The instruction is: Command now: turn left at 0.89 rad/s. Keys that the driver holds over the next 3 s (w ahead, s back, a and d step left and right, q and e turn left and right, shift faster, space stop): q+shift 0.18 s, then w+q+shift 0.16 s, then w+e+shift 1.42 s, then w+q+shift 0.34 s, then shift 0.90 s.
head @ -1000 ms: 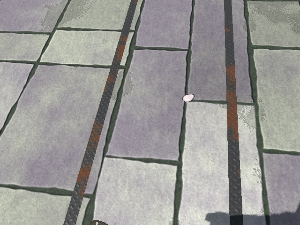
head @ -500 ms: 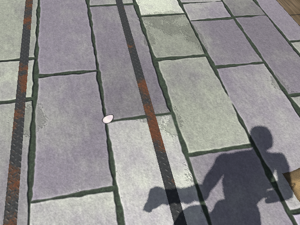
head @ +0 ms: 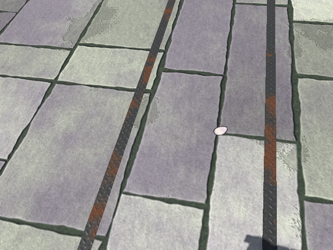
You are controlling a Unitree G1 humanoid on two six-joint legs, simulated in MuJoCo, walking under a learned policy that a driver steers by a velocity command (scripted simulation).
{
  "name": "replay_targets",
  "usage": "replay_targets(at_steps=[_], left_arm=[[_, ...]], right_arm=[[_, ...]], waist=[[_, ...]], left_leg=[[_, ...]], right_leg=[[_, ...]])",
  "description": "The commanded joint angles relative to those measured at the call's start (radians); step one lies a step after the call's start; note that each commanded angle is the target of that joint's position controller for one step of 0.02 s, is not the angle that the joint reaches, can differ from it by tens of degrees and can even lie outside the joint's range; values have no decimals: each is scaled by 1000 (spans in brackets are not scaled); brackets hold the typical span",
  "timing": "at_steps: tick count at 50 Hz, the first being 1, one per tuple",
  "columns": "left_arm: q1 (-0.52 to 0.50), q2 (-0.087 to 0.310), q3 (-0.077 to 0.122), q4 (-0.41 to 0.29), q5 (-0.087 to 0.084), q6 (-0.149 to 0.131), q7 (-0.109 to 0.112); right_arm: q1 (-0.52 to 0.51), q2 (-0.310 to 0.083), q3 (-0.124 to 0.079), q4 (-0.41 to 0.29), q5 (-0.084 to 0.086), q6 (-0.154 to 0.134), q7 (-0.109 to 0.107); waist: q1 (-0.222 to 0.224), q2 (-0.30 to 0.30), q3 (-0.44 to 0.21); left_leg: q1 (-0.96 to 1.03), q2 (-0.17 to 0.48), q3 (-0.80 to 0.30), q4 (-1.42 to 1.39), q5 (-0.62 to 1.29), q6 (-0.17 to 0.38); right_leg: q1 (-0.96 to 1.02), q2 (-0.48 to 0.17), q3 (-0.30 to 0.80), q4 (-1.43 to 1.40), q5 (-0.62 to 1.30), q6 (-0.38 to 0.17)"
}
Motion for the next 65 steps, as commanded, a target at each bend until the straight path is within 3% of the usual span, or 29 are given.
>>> replay_targets(at_steps=[1,9,12,14,15,16,17,19,21,27,33,36,38,39,40,41,42,44,45,48,51,55,57,59,60,61,62,63,65], left_arm=[[87,160,51,-27,4,-7,0],[67,174,74,-29,0,-20,-29],[112,212,92,-27,4,-25,-41],[55,223,95,-44,5,-23,-43],[31,187,84,-56,3,-21,-45],[-80,96,56,-150,12,-24,-56],[-187,128,60,-177,54,-34,-60],[-70,154,66,-130,17,-60,-90],[29,160,65,-54,23,-59,-103],[-69,111,56,-36,-29,-31,-115],[-175,52,22,-60,-6,-44,-133],[-116,69,15,-52,-12,-36,-125],[155,142,42,24,-12,-31,-112],[372,196,69,89,-12,-34,-101],[491,248,100,127,-12,-36,-85],[353,323,119,113,-5,-22,-73],[311,316,127,86,-23,-26,-75],[281,186,103,108,-19,-37,-61],[237,166,95,104,-13,-49,-55],[176,164,83,86,-21,-88,-57],[183,181,95,80,-27,-105,-57],[253,218,116,97,-41,-103,-62],[246,237,124,94,-36,-99,-52],[196,296,135,84,-20,-102,-54],[137,263,128,69,-12,-115,-56],[147,86,83,33,-24,-125,-53],[241,49,55,-34,-66,-118,-59],[155,134,62,4,-32,-96,-50],[41,150,70,0,-3,-73,-76]], right_arm=[[-65,-53,-2,-102,5,-3,15],[-150,-1,13,-189,15,4,29],[-203,-30,6,-225,1,9,44],[-111,-46,-5,-199,-8,0,56],[95,-96,-29,-116,-15,-16,41],[258,-245,-73,-85,2,-34,20],[207,-197,-47,-123,4,-49,4],[125,-99,-7,-110,-11,-61,-32],[58,-52,19,-110,-16,-98,-42],[205,-66,27,-25,-17,-168,-21],[202,-11,63,36,-15,-204,-45],[209,-71,54,63,-30,-207,-78],[155,-130,33,52,-51,-175,-103],[105,-161,21,33,-56,-162,-102],[44,-131,25,17,-41,-165,-90],[40,42,69,-65,-29,-197,-59],[-11,-13,75,-123,-25,-221,-51],[-29,-31,87,-136,-33,-243,-41],[-36,-21,92,-137,-52,-227,-42],[-54,2,110,-166,-80,-157,-34],[-236,21,125,-245,-48,-155,-16],[-312,21,123,-268,-19,-161,-18],[-268,-18,108,-256,-22,-168,-30],[-17,-104,66,-193,-10,-178,-55],[209,-156,37,-140,-18,-183,-77],[362,-220,13,-113,-62,-188,-94],[249,-280,-4,-124,-70,-178,-80],[126,-158,7,-148,-58,-171,-74],[83,-46,33,-120,-51,-167,-65]], waist=[[58,-194,-58],[47,-209,-87],[71,-224,-111],[-1,-151,-92],[-91,11,-148],[-178,336,-135],[-182,143,-30],[-75,66,11],[-6,43,3],[-56,-8,84],[-43,-18,111],[18,67,-8],[164,103,-161],[265,94,-238],[329,-20,-250],[154,-318,-221],[167,-174,-268],[72,31,-73],[23,61,-20],[-41,17,65],[14,-36,97],[97,-107,3],[75,-112,-56],[-71,-111,-231],[-185,-94,-333],[-192,139,-443],[-64,410,-538],[-72,192,-368],[-67,-8,-178]], left_leg=[[-145,30,44,-49,-12,-9],[70,40,148,-319,-24,53],[159,34,177,-411,-91,107],[351,10,187,-546,-77,159],[602,17,82,-657,-162,212],[791,315,-549,-869,-544,375],[717,365,-733,-950,-514,399],[601,324,-480,-946,-334,362],[542,220,-303,-984,-108,293],[528,180,-24,-1039,281,184],[517,172,175,-1090,758,106],[641,215,235,-896,1540,60],[678,249,237,-513,1749,49],[566,251,223,-215,1662,61],[320,131,235,215,1068,77],[-236,-89,131,589,-41,30],[-387,-59,-86,624,-4,51],[-342,53,-97,397,92,77],[-283,86,-86,319,71,68],[-181,133,-12,112,60,24],[-55,132,47,-227,311,-9],[67,60,62,-490,508,19],[151,22,44,-587,442,32],[437,-1,34,-591,272,49],[694,82,-19,-541,159,69],[933,364,-336,-604,-236,107],[960,542,-889,-830,-382,194],[814,470,-771,-847,-498,196],[582,383,-428,-832,-145,168]], right_leg=[[206,-283,122,-35,641,-117],[117,-332,-45,37,676,-92],[62,-390,-17,-38,57,-66],[-99,-388,-57,26,-228,-30],[-269,-311,-149,297,-194,13],[-694,-76,-228,719,-398,104],[-883,-53,47,835,-359,106],[-804,-139,74,788,-128,88],[-670,-157,55,705,12,85],[-751,-76,115,696,153,39],[-631,-31,-51,426,275,-21],[-434,58,-152,357,193,-82],[-203,119,-130,346,57,-125],[16,119,-65,298,-29,-163],[239,40,89,194,-69,-227],[465,-199,652,90,-203,-378],[487,-266,927,-72,-259,-442],[200,-243,793,-181,-245,-352],[59,-189,693,-189,-182,-313],[-237,-68,510,-251,-97,-286],[-360,0,431,-290,72,-242],[-149,-24,443,-216,441,-168],[-20,-32,457,-93,624,-126],[13,-24,450,251,799,-80],[-128,12,420,511,672,-68],[-374,94,319,860,-44,-70],[-578,110,228,1051,-246,-53],[-651,11,199,1074,-113,-63],[-627,-59,160,990,-19,-48]])
Next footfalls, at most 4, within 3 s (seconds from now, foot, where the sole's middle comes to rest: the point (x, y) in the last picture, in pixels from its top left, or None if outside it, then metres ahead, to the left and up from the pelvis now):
0.30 left None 0.02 0.12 -0.78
0.80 right None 0.46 0.16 -0.78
1.20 left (105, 160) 0.88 0.36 -0.78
1.66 right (175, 107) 1.19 0.03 -0.78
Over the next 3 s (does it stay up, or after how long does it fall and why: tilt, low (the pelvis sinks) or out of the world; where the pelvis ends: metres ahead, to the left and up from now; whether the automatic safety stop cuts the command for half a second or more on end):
stays up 1.72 -0.30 -0.01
